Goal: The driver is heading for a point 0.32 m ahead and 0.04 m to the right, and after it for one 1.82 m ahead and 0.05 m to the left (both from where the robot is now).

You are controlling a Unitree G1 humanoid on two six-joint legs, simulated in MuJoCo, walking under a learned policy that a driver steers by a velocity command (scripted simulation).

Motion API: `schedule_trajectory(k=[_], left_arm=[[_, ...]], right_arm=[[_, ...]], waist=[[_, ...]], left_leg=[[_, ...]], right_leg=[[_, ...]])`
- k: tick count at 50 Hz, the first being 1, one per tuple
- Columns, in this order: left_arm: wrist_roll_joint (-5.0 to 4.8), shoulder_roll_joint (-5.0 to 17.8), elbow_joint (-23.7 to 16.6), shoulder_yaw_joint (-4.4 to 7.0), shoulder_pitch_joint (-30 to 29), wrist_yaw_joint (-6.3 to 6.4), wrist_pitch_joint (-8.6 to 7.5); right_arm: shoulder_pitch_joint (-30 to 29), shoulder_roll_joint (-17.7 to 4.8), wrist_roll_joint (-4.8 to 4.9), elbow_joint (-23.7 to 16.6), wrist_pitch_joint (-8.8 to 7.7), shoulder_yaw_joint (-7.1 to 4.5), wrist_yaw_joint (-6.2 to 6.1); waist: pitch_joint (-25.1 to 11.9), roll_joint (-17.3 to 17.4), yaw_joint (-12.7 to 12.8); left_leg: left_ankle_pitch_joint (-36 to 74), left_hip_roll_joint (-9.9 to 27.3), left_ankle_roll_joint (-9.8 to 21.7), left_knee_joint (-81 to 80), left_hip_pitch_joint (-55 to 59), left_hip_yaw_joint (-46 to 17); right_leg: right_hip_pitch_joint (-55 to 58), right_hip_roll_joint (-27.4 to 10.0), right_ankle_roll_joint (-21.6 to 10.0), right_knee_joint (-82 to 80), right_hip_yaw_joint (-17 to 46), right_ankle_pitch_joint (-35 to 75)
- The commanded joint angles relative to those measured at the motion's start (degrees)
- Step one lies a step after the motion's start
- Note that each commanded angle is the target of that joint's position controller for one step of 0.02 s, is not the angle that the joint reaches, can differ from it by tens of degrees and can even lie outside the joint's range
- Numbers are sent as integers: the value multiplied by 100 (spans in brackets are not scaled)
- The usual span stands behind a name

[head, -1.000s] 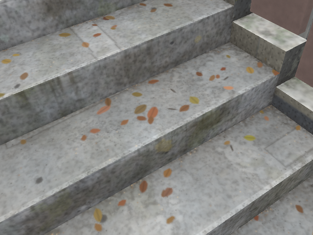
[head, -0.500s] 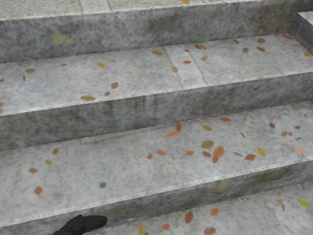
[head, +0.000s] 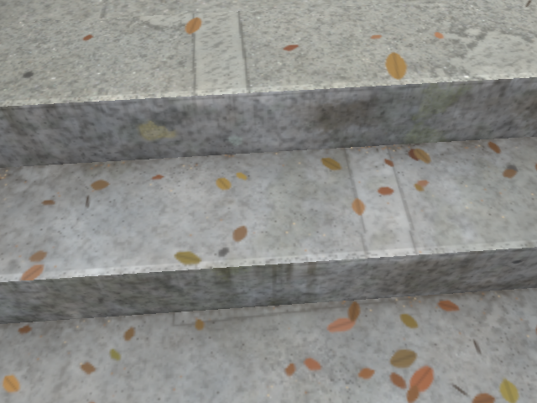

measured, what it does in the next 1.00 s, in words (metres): climbs: left foot, then right foot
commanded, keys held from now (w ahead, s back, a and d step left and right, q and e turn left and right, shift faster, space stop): no key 0.16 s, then w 0.10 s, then no key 0.74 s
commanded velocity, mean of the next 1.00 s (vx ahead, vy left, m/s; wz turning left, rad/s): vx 0.06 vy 0.00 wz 0.03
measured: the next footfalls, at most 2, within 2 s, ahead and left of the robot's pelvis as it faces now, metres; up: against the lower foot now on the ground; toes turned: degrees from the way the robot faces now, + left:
left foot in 0.42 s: +0.18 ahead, +0.14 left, +0.00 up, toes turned +5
right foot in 0.78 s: +0.15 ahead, -0.07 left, +0.00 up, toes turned +0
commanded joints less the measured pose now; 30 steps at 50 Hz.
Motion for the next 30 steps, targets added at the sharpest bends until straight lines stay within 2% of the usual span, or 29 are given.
schedule_trajectory(k=[1,2,4,5,7,8,9,10,12,13,15,16,17,18,19,20,21,22,23,24,25,26,27,28,30], left_arm=[[4,-211,435,-38,256,-94,-280],[17,-164,546,-15,329,-176,-423],[13,98,846,101,722,-239,-586],[-9,89,779,66,693,-167,-612],[6,155,833,64,760,-85,-626],[65,46,789,18,734,-61,-636],[94,272,800,94,868,-71,-689],[61,387,832,168,999,-70,-700],[6,456,887,268,1286,-2,-651],[71,472,927,312,1555,23,-634],[148,382,917,341,1703,110,-613],[136,263,831,293,1406,169,-609],[106,189,805,238,1166,210,-595],[134,269,792,229,1016,199,-577],[142,330,865,247,1175,179,-575],[138,366,905,261,1250,136,-553],[-24,394,983,276,1288,62,-519],[-156,376,1059,316,1462,-46,-491],[-235,128,976,260,1755,-102,-445],[-319,-193,1069,162,2137,-154,-316],[-313,-210,1195,158,2130,-170,-154],[-248,-202,1103,164,1684,-191,-53],[-146,-190,1113,142,1341,-185,-16],[-84,-189,1104,147,1292,-162,26],[-22,-33,1184,187,1417,-122,117]], right_arm=[[578,639,-63,-448,181,272,-143],[523,703,-58,-618,171,316,-188],[404,639,-55,-623,152,306,-240],[435,523,-33,-575,189,285,-239],[119,481,-13,-600,269,265,-238],[463,468,65,-230,289,227,-244],[459,410,115,-182,281,191,-241],[221,402,107,-231,277,183,-222],[-331,415,44,-369,282,178,-122],[-535,461,26,-382,281,153,-117],[-571,542,-12,-339,240,143,-131],[-536,645,41,-347,191,219,-67],[-772,791,151,-344,150,330,-41],[-637,913,229,-319,156,392,-89],[-233,915,256,-170,218,400,-142],[383,856,301,86,192,349,-205],[950,716,294,347,107,276,-291],[1166,491,148,492,-5,210,-332],[1388,340,50,542,-102,214,-340],[1312,414,71,550,-54,302,-334],[1064,621,90,356,-47,405,-342],[675,549,58,291,-53,398,-387],[501,597,38,315,-79,444,-423],[486,580,53,322,-94,442,-477],[521,570,113,289,-121,414,-491]], waist=[[-200,-322,-409],[-214,-247,-529],[-192,-183,-433],[-298,-118,-458],[-325,-235,-407],[-753,-266,-411],[-789,-507,-365],[-718,-670,-255],[-568,-952,-27],[-591,-1172,176],[-392,-869,237],[-166,-578,54],[-32,-472,82],[-143,-784,-12],[-352,-999,41],[-631,-1164,-33],[-702,-933,-230],[-592,-370,-159],[-979,607,-7],[-1374,1244,83],[-1433,1010,0],[-955,595,94],[-398,136,141],[-291,233,249],[-376,353,310]], left_leg=[[132,199,200,1891,-1437,-85],[286,257,228,1805,-1554,-233],[134,265,229,1528,-2042,-166],[361,412,178,689,-1807,-38],[631,574,81,-49,-1709,346],[811,629,96,-22,-1142,768],[847,721,105,-83,-1161,979],[872,881,141,-314,-1346,1079],[676,1150,168,-1004,-1662,1218],[374,1099,189,-376,-2014,1286],[33,1267,130,-262,-2372,973],[98,1480,74,-1838,-1824,845],[-248,1419,139,-3126,-976,1064],[-943,1316,236,-3943,-128,1189],[-1422,1145,272,-4785,499,1335],[-653,994,299,-5775,1156,1418],[364,738,311,-7046,1697,1554],[938,686,201,-7627,1875,1523],[4521,1780,282,-7300,3090,333],[6792,2677,934,-6969,3705,-460],[5824,2861,1428,-7284,2939,-687],[4427,2725,1503,-7647,2350,-543],[4127,2463,1262,-7722,1917,-165],[4459,2331,1146,-7635,1814,160],[4874,2119,1034,-7502,1979,559]], right_leg=[[782,-1139,-778,-3096,2666,-469],[794,-1161,-724,-3219,2407,427],[1343,-1174,-740,-3303,1856,1776],[1410,-1173,-750,-3332,1604,2335],[1509,-1128,-821,-3480,1288,2584],[1693,-1140,-876,-3461,1110,3412],[1799,-1196,-933,-3619,1100,3128],[2009,-1170,-932,-3812,1218,2105],[2444,-1172,-935,-4179,1632,-6],[2833,-1385,-1115,-4345,2090,-453],[3313,-1639,-1169,-4370,2335,-293],[3070,-1446,-903,-4357,1891,78],[2594,-1338,-801,-4431,1442,879],[2385,-1334,-828,-4430,1191,1948],[2580,-1422,-842,-4304,1112,2860],[2927,-1494,-756,-3996,1180,3674],[3280,-1256,-550,-3312,996,4425],[3353,-862,-299,-2465,666,3890],[2424,-633,90,-1646,683,1023],[1663,-274,398,-632,529,-610],[1820,-289,546,127,760,-785],[1778,-289,701,422,833,-657],[1762,-330,759,488,892,-477],[1886,-304,789,602,932,-347],[1972,-176,814,698,856,-137]])
Keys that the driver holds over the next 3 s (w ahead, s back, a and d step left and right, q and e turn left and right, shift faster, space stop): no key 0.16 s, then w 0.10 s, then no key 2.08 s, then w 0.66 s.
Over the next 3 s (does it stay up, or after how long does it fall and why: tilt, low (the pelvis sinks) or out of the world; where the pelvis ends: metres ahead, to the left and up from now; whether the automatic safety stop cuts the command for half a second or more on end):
stays up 0.23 -0.02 0.09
